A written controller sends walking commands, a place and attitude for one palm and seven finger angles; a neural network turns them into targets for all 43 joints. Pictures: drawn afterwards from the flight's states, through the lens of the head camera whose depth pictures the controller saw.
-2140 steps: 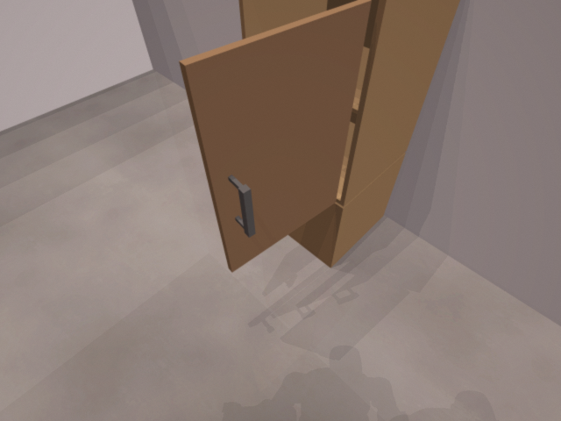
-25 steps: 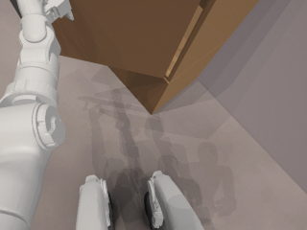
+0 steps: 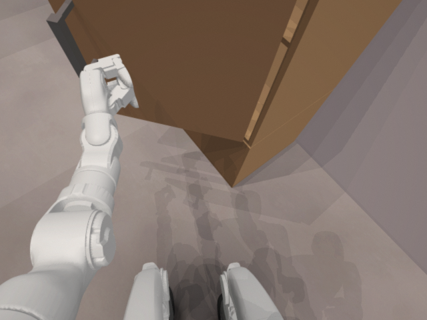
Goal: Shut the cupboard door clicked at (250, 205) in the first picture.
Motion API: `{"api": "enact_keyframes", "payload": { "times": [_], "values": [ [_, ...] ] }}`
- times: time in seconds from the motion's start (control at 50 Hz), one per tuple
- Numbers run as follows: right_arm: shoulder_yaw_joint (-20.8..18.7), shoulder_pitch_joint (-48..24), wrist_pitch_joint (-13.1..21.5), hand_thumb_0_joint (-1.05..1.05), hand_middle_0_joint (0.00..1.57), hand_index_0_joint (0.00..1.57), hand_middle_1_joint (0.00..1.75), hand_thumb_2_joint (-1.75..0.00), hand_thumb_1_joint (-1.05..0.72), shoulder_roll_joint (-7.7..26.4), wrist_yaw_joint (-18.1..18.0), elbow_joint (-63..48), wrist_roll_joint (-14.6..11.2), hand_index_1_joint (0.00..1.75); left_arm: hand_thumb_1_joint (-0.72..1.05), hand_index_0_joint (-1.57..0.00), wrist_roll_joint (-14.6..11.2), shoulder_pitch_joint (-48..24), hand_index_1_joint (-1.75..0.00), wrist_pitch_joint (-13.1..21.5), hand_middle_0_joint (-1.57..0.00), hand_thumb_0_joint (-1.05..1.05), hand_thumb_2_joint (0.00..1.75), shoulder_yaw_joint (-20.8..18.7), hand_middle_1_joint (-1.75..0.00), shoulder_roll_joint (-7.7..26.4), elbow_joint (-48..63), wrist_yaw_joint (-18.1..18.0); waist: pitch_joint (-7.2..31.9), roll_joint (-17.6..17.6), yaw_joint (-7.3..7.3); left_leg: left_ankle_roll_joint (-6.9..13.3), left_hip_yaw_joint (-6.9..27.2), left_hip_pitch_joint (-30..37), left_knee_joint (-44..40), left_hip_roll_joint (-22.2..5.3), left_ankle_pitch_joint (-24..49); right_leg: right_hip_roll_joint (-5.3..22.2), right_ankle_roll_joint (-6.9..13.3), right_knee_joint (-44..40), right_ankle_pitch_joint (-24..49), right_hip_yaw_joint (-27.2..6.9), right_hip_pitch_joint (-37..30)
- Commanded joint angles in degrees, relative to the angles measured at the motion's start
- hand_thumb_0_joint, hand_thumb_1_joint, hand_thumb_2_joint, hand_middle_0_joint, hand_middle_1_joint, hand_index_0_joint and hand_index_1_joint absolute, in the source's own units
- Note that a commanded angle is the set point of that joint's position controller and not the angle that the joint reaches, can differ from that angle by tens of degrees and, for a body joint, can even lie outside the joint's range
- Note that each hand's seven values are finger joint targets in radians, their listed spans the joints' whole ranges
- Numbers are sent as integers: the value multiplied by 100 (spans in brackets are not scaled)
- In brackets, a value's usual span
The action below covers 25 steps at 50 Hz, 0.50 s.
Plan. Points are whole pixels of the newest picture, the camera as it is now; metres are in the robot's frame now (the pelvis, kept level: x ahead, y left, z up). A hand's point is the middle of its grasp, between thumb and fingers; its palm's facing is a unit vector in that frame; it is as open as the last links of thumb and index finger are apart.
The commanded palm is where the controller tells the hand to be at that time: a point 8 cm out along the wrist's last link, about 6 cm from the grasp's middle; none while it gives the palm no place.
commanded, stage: pull the fist back off the door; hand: left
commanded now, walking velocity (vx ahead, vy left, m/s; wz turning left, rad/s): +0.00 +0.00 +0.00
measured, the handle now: (78, 46) +0.63 +0.20 +0.05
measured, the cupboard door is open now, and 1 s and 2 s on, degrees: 40 40 40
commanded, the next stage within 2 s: draw the hand back to the body in 0.20 s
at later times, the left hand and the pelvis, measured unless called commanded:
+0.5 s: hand (124, 106) +0.47 +0.10 +0.08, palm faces +0.12 -0.99 -0.06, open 3.1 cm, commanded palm +0.41 +0.16 +0.10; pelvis +0.00 -0.01 +0.02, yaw +0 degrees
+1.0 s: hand (10, 177) +0.32 +0.19 +0.18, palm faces +0.13 -0.97 -0.22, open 3.1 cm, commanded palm +0.28 +0.24 +0.20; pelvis +0.02 +0.01 +0.11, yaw +2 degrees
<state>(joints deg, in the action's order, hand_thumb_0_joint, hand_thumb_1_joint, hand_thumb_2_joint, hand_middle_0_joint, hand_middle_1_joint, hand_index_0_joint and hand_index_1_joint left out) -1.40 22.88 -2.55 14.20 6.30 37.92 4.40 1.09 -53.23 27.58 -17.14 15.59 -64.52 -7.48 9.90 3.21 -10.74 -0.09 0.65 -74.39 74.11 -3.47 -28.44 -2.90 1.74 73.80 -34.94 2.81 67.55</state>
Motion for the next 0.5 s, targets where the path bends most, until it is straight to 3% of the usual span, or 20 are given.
{"api": "enact_keyframes", "payload": {
  "times": [0.0, 0.02, 0.1, 0.14, 0.3, 0.34, 0.36, 0.4, 0.48],
  "values": [
    [-395, 894, 9, 0, 20, 20, 30, -90, -90, 840, -68, -219, -71, 30, 90, -130, -81, -2301, -150, 538, -130, 0, 90, 393, -150, 355, 1666, -36, 3213, 364, -97, 158, 169, 3287, -537, 225, 2321, -26, -111, -1098, 3011, -151, -1113],
    [-411, 852, -15, 0, 20, 20, 30, -90, -90, 845, -89, -224, -80, 30, 90, -130, -78, -2183, -150, 557, -130, 0, 90, 369, -150, 402, 1738, -79, 3214, 290, -64, 160, 153, 3283, -561, 225, 2341, -19, -115, -1104, 3069, -165, -1196],
    [-422, 632, -15, 0, 20, 20, 30, -90, -90, 776, -111, -228, -99, 30, 90, -130, -41, -1934, -150, 667, -130, 0, 90, 770, -150, -84, 1954, -193, 3086, 368, -39, 133, 153, 3518, -627, 232, 2351, 4, -110, -1129, 3029, -134, -1072],
    [-415, 593, -41, 0, 20, 20, 30, -90, -90, 804, -146, -144, -80, 30, 90, -130, 26, -2134, -150, 698, -130, 0, 90, 664, -150, 84, 1697, -302, 2786, 30, -134, 154, 169, 3289, -640, 239, 2058, 8, -140, -1185, 2814, -150, -1035],
    [-316, 311, -52, 0, 20, 20, 30, -90, -90, 788, -198, -207, -39, 30, 90, -130, 118, -2225, -150, 793, -130, 0, 90, 481, -150, 289, 847, -390, 2621, -46, -107, 165, 113, 2757, -592, 293, 1558, 43, -155, -1155, 2441, -245, -986],
    [-325, 273, -85, 0, 20, 20, 30, -90, -90, 807, -197, -418, -73, 30, 90, -130, 30, -1726, -150, 801, -130, 0, 90, 103, -150, 706, 1371, -308, 3210, 137, 285, 145, 44, 3057, -745, 308, 1856, 43, -119, -1158, 2763, -290, -1567],
    [-312, 218, -114, 0, 20, 20, 30, -90, -90, 776, -194, -541, -121, 30, 90, -130, -31, -1352, -150, 769, -130, 0, 90, 127, -150, 664, 1660, -234, 3420, 184, 442, 130, 14, 3238, -856, 317, 1984, 35, -110, -1206, 2907, -298, -1841],
    [-310, 197, -153, 0, 20, 20, 30, -90, -90, 751, -207, -689, -228, 30, 90, -130, -184, -693, -150, 595, -130, 0, 90, 220, -150, 559, 2147, -61, 3457, 9, 547, 129, -32, 3495, -1079, 299, 2182, 20, -127, -1377, 3193, -278, -2227],
    [-265, 142, -119, 0, 20, 20, 30, -90, -90, 712, -390, -913, -429, 30, 90, -130, -581, 83, -150, 140, -130, 0, 90, 336, -150, 545, 3224, 219, 2897, -742, 579, 228, -205, 3214, -1566, 339, 1745, 50, -249, -2031, 3381, -497, -3330]
  ]
}}
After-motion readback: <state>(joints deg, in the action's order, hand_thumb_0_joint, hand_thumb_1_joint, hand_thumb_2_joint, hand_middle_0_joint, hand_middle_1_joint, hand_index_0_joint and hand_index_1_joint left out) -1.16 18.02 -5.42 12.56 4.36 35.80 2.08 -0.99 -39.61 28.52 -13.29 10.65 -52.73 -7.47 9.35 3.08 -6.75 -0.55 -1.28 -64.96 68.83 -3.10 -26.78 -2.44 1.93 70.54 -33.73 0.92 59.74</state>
